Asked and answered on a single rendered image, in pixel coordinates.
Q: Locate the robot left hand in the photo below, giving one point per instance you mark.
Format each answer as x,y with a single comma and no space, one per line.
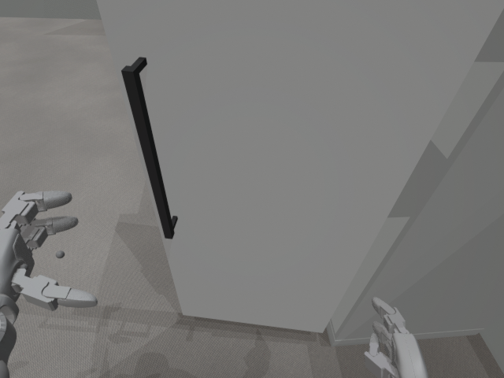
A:
17,244

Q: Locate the robot right hand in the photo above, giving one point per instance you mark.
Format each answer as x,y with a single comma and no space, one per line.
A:
405,359

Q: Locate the handle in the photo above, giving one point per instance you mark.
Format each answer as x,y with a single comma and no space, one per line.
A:
137,101

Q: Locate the fridge door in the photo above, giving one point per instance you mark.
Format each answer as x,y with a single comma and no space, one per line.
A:
285,132

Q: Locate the robot left forearm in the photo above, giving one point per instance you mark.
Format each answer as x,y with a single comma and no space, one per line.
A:
8,335

